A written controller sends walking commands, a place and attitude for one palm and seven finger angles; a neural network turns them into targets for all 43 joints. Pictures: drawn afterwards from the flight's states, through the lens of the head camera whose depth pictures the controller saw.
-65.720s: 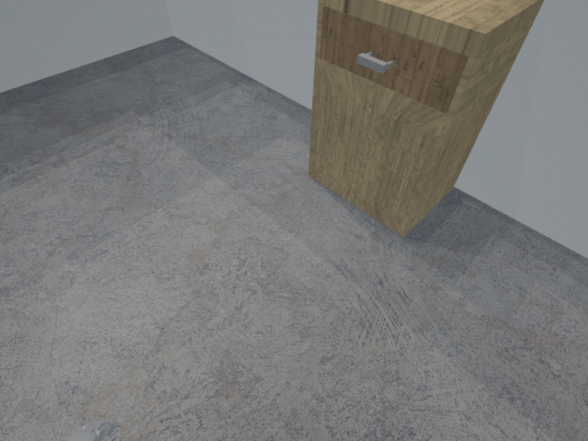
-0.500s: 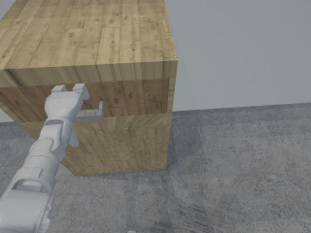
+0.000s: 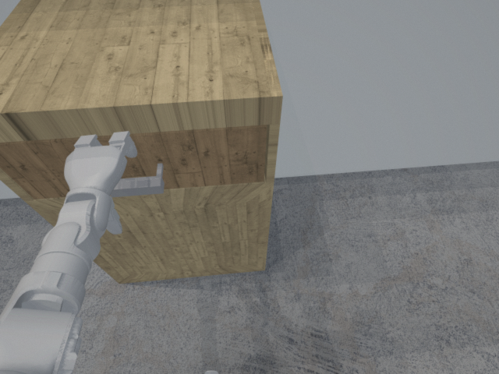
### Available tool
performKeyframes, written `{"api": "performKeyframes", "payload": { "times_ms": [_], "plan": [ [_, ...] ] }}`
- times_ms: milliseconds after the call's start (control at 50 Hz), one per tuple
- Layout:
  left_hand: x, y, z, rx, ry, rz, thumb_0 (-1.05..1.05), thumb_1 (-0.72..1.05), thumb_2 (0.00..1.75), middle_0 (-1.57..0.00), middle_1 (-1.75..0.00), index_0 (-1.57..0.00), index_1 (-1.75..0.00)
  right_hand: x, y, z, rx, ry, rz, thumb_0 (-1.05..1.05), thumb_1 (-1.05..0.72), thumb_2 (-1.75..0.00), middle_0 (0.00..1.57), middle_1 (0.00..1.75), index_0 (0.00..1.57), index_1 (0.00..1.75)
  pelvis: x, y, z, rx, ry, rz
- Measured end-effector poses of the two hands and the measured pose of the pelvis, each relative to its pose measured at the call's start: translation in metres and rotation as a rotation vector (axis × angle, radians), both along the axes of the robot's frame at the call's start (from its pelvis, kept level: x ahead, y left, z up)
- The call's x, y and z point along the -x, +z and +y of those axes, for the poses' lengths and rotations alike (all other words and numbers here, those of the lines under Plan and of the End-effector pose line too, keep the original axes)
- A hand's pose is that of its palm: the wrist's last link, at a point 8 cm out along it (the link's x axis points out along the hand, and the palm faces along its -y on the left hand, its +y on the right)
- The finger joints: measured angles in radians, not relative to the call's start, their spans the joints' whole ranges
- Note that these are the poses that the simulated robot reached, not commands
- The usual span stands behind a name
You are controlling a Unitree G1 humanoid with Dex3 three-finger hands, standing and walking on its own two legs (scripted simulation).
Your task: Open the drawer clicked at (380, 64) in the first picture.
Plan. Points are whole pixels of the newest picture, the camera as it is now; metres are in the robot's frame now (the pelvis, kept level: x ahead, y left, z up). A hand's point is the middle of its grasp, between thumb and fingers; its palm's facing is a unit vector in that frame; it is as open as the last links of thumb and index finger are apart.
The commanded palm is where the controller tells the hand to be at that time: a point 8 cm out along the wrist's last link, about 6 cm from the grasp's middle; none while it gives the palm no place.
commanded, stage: lower the fingers behind the handle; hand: left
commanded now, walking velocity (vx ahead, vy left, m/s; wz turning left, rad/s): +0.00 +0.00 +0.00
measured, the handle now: (138, 177) +0.49 +0.24 -0.03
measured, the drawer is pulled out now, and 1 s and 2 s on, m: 0.00 0.00 0.00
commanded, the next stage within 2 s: lift the fingers back up to retry in 1.62 s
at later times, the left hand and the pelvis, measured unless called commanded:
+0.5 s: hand (114, 202) +0.41 +0.26 +0.00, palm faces -0.02 -0.02 -1.00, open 13.8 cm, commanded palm +0.40 +0.25 +0.06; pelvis -0.01 +0.00 -0.01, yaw +1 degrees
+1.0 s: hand (122, 202) +0.42 +0.25 -0.02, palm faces -0.02 -0.01 -1.00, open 13.9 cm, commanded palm +0.40 +0.24 +0.02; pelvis -0.01 +0.00 -0.02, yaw +0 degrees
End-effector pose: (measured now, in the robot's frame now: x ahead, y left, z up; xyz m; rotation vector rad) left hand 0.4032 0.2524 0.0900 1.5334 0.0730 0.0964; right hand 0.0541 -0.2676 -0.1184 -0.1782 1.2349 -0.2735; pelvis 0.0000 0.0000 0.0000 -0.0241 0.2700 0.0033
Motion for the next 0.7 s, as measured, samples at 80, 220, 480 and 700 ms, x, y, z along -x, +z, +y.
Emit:
{"api": "performKeyframes", "payload": {
  "times_ms": [80,220,480,700],
  "plan": [
    [0.002,-0.003,0.004,-0.011,0.037,0.038,0.00,-0.49,0.31,-0.31,-1.20,-0.31,-1.20,-0.003,0.001,0.003,-0.009,0.004,-0.013,0.01,-0.90,-0.90,0.21,0.30,0.20,0.30,0.001,0.001,-0.001,-0.003,-0.002,-0.009],
    [0.011,-0.009,0.004,0.005,0.002,0.063,0.00,-0.49,0.31,-0.32,-1.20,-0.32,-1.20,-0.009,0.003,0.002,0.003,0.016,-0.037,0.01,-0.90,-0.90,0.21,0.30,0.20,0.30,0.003,0.001,-0.002,-0.002,0.002,-0.009],
    [0.015,-0.031,0.002,-0.021,0.015,0.033,0.00,-0.49,0.31,-0.32,-1.20,-0.32,-1.20,-0.002,-0.007,-0.001,0.012,0.034,-0.017,0.01,-0.90,-0.90,0.21,0.30,0.20,0.30,0.012,-0.010,-0.003,0.004,0.013,0.024],
    [0.002,-0.043,-0.005,-0.007,0.008,0.057,0.00,-0.49,0.31,-0.32,-1.20,-0.32,-1.20,0.025,-0.013,-0.002,0.016,-0.003,0.042,0.01,-0.90,-0.90,0.21,0.30,0.20,0.30,0.013,-0.014,-0.003,0.005,0.000,0.054]
  ]
}}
